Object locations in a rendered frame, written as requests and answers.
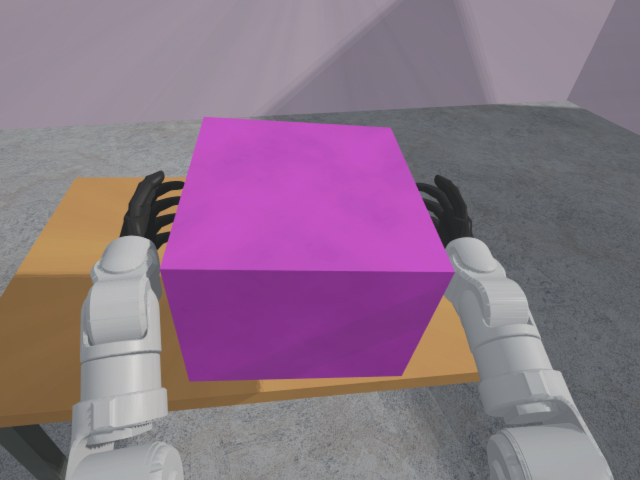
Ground robot left upper arm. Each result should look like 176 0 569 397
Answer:
70 442 184 480

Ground robot right upper arm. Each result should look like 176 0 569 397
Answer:
487 423 610 480

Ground robot right forearm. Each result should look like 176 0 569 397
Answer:
444 237 614 480

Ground right robot hand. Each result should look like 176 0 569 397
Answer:
416 175 474 248

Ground carton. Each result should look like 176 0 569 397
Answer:
160 117 455 382

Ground table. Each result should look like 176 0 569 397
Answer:
0 177 481 480

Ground left robot hand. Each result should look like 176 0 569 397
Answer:
119 171 184 250

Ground robot left forearm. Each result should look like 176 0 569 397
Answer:
65 236 168 480

